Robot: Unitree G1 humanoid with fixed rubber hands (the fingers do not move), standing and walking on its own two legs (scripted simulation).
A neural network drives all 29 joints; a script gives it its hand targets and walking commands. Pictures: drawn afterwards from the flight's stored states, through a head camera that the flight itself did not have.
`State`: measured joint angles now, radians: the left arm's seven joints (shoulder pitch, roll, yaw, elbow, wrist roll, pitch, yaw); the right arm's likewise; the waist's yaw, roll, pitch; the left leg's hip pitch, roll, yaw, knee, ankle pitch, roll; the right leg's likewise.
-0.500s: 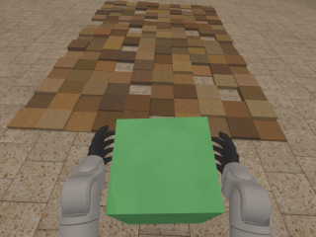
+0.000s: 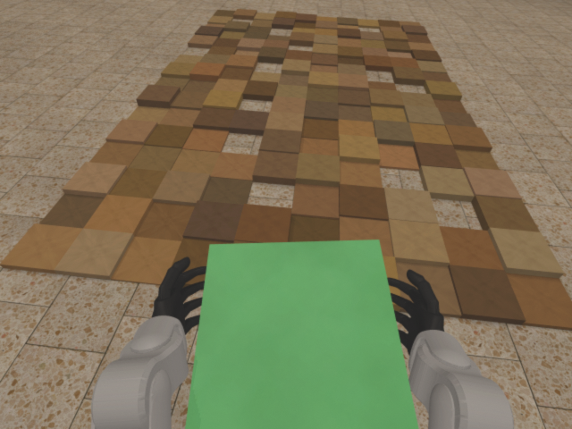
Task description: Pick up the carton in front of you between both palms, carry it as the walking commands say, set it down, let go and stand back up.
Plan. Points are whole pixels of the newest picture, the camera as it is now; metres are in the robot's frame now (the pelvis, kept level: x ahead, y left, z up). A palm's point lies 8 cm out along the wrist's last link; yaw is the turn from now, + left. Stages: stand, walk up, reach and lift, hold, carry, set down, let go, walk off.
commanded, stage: carry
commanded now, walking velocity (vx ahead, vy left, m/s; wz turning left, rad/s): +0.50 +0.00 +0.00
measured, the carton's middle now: (296, 352) +0.22 +0.00 +0.02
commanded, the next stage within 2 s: none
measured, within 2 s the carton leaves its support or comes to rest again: neither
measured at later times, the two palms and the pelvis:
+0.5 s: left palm (222, 142) +0.58 +0.16 +0.10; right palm (382, 153) +0.58 -0.15 +0.10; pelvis +0.32 +0.00 +0.00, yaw +0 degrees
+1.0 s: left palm (255, 59) +1.00 +0.14 +0.11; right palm (367, 65) +1.00 -0.17 +0.10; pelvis +0.66 -0.01 +0.01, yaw +0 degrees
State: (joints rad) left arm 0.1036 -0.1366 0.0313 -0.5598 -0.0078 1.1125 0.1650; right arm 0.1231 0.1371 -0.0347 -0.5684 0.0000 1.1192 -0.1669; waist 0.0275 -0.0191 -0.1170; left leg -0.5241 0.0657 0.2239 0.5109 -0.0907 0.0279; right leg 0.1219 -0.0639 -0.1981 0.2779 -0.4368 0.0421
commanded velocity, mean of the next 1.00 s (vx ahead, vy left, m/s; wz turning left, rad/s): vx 0.50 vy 0.00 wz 0.00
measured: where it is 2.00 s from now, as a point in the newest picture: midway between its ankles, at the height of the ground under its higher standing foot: (304, 213)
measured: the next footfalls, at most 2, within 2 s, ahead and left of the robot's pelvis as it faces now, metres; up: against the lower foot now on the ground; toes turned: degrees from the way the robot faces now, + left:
left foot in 0.02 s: +0.19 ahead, +0.10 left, +0.00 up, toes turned +12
right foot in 0.54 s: +0.54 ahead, -0.10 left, +0.00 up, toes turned -10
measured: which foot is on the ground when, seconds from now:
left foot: up 0.00-0.00, down 0.02-0.54, up 0.56-0.96, down 0.98-1.00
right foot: down 0.00-0.04, up 0.06-0.52, down 0.54-1.00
